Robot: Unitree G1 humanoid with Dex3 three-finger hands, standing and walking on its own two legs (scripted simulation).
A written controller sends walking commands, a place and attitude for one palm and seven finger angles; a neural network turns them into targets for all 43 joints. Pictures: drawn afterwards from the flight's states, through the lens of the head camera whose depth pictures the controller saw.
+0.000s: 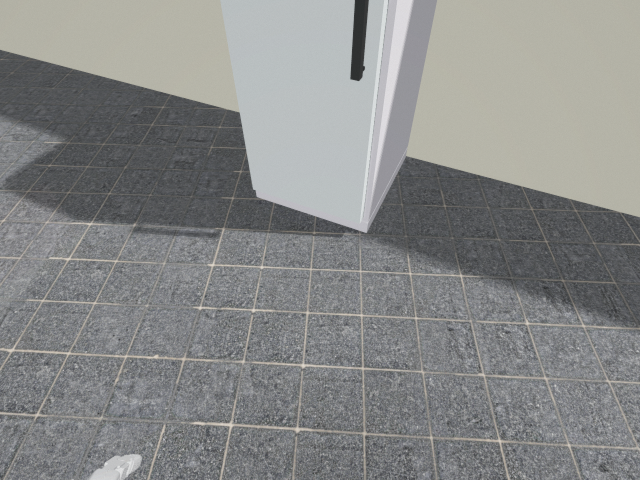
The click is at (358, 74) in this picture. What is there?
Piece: fridge door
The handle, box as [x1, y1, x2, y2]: [350, 0, 368, 80]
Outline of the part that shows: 368,0 355,0 350,78 356,80 360,79 362,76 362,71 364,69 364,66 362,65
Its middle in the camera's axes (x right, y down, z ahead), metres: +0.11 -0.63 +0.93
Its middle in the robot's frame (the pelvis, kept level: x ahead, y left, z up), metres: +1.15 -0.04 +0.20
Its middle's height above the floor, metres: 0.97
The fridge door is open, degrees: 0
